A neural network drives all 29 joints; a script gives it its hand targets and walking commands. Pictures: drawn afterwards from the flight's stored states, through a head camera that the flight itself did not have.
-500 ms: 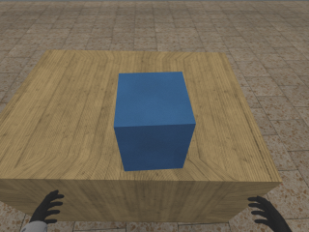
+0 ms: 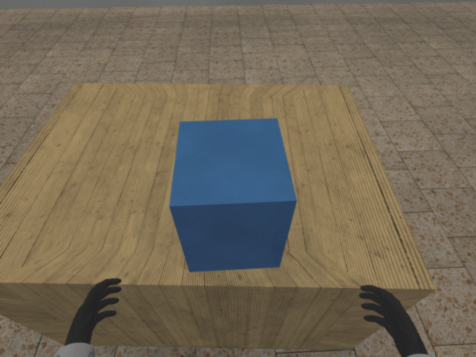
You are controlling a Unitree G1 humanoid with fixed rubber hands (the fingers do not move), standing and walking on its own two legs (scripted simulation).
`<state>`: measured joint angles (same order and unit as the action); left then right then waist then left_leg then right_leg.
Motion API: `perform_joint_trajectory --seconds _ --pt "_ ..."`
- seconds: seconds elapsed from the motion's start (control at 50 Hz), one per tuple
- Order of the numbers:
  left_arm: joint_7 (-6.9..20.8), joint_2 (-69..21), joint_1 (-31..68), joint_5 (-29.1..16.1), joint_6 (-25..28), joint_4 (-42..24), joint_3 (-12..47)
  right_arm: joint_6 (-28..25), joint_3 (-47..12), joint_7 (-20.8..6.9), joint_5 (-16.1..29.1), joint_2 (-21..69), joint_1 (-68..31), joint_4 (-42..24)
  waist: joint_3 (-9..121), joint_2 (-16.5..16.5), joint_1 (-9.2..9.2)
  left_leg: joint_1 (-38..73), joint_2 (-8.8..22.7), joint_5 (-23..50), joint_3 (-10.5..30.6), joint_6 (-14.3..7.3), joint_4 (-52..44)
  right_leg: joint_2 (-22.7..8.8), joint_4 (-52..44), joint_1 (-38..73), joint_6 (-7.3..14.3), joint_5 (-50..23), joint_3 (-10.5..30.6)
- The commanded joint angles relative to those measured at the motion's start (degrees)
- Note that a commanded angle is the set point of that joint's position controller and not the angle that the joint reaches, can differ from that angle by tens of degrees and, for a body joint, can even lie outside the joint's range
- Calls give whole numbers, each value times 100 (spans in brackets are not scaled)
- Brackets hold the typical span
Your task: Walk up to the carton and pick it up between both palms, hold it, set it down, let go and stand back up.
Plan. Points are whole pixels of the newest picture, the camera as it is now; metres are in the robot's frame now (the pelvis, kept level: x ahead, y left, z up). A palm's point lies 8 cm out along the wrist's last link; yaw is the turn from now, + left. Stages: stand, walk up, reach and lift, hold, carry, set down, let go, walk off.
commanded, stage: reach and lift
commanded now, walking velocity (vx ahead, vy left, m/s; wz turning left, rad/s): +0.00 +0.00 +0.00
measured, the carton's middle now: (231, 197) +0.43 +0.04 -0.02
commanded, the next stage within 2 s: none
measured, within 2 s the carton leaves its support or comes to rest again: neither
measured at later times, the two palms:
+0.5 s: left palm (109, 311) +0.19 +0.23 -0.02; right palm (387, 317) +0.20 -0.22 -0.03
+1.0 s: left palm (115, 267) +0.24 +0.22 +0.03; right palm (371, 254) +0.28 -0.20 +0.03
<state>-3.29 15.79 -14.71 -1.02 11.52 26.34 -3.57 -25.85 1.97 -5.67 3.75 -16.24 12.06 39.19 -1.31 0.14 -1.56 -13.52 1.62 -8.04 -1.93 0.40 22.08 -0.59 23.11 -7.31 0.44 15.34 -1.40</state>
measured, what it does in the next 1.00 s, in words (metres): stands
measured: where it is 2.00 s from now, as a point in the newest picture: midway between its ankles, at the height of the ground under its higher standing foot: outside the picture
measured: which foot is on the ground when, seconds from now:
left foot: down 0.00-1.00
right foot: down 0.00-1.00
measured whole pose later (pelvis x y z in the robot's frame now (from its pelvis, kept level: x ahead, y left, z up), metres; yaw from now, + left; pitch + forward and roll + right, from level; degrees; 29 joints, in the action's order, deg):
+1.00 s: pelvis +0.00 -0.01 +0.00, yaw +0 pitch +0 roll +0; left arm -5.7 12.5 -4.4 -5.3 -0.5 10.3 0.8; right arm -11.6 -4.1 -0.7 12.5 -15.5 -0.9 22.6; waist -0.8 0.1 -3.5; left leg -13.1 1.9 -7.3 -1.9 0.8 20.4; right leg -0.3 22.1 -7.2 0.4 14.9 -1.3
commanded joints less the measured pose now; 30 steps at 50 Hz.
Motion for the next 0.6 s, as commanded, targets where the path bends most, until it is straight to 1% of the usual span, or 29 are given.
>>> perform_joint_trajectory --seconds 0.0,0.04,0.06,0.08,0.1,0.14,0.22,0.24,0.26,0.3,0.32,0.34,0.36,0.38,0.4,0.42,0.44,0.46,0.48,0.5,0.52,0.58 --pt "-71 -99 32 -707 722 -472 270 -434 -405 -34 872 -103 -26 -1171 691 345 -213 1900 -186 1010 -9 145 -123 134 -911 -1065 135 -279 184" --pt "-81 -154 -80 -731 859 -553 336 -544 -438 -51 967 -129 -19 -1168 750 281 -198 1942 -184 1193 17 174 -55 151 -851 -1080 162 -414 166" --pt "-83 -138 -52 -771 950 -617 358 -603 -507 -45 1019 -93 -59 -1258 763 344 -216 1893 -193 1285 13 158 -14 156 -830 -1065 148 -502 196" --pt "-84 -164 -80 -796 1031 -649 398 -655 -519 -58 1039 -102 -29 -1249 741 339 -198 1907 -195 1284 17 165 -3 158 -806 -1090 155 -482 183" --pt "-92 -188 -119 -786 1089 -668 411 -705 -561 -56 1071 -83 -1 -1278 790 353 -227 1884 -200 1345 10 156 25 155 -779 -1048 151 -557 194" --pt "-117 -212 -25 -834 1201 -748 456 -782 -585 -76 1129 -132 -99 -1300 800 336 -204 1842 -187 1238 27 155 50 168 -737 -1126 167 -437 183" --pt "-178 -260 79 -912 1367 -879 565 -885 -685 -71 1228 -127 -160 -1402 798 317 -276 1688 -184 1225 8 136 83 164 -670 -1132 166 -442 205" --pt "-193 -292 115 -917 1392 -883 584 -887 -687 -71 1264 -138 -178 -1476 770 363 -294 1689 -187 1131 4 117 64 159 -681 -1127 174 -360 212" --pt "-228 -299 198 -926 1410 -943 603 -898 -698 -84 1288 -148 -221 -1453 808 315 -305 1624 -176 1100 2 126 75 172 -663 -1153 190 -309 214" --pt "-261 -365 316 -998 1434 -989 675 -884 -735 -85 1312 -149 -291 -1520 761 347 -296 1604 -162 944 -11 96 59 169 -680 -1215 204 -161 224" --pt "-282 -372 355 -998 1422 -996 677 -862 -711 -86 1338 -173 -324 -1549 780 373 -314 1581 -165 882 1 90 33 181 -679 -1198 211 -87 213" --pt "-297 -396 388 -1034 1417 -969 701 -838 -755 -77 1359 -167 -323 -1545 713 402 -302 1572 -161 902 -9 68 47 172 -672 -1206 191 -163 235" --pt "-298 -415 423 -1026 1390 -896 666 -791 -786 -65 1366 -166 -359 -1573 706 412 -330 1560 -159 902 -18 60 34 173 -671 -1165 194 -180 253" --pt "-319 -400 455 -1011 1349 -993 687 -745 -749 -69 1379 -231 -412 -1555 775 327 -314 1579 -155 888 -21 74 28 179 -659 -1169 200 -161 254" --pt "-304 -402 557 -1039 1295 -976 697 -697 -709 -39 1355 -220 -517 -1597 706 432 -257 1571 -155 774 -10 52 9 174 -682 -1180 177 -136 267" --pt "-297 -429 569 -1021 1238 -863 657 -646 -757 -16 1345 -230 -531 -1622 665 464 -305 1518 -154 736 -25 29 -11 160 -688 -1155 172 -129 296" --pt "-306 -412 618 -1022 1195 -935 647 -589 -712 -8 1356 -255 -604 -1679 670 418 -277 1540 -160 705 -21 31 -37 170 -686 -1120 182 -120 293" --pt "-324 -404 757 -1031 1157 -984 646 -535 -732 -5 1385 -216 -698 -1683 746 377 -293 1556 -155 700 -12 40 -34 166 -699 -1121 188 -58 311" --pt "-336 -385 815 -1021 1099 -954 597 -493 -742 4 1397 -244 -804 -1738 733 354 -335 1515 -146 744 -29 45 -42 166 -673 -1111 179 -128 320" --pt "-343 -369 898 -1028 1048 -1005 556 -444 -729 21 1398 -298 -867 -1834 867 408 -346 1544 -150 817 -22 31 -31 169 -668 -1074 161 -190 329" --pt "-346 -351 960 -1025 988 -1121 559 -376 -738 45 1421 -298 -963 -1957 922 356 -352 1579 -152 871 -19 39 -40 164 -679 -1059 162 -238 341" --pt "-333 -363 1089 -1009 746 -1238 493 -145 -686 109 1415 -342 -1161 -2018 909 409 -333 1644 -167 978 -26 45 -77 186 -698 -1025 130 -422 331"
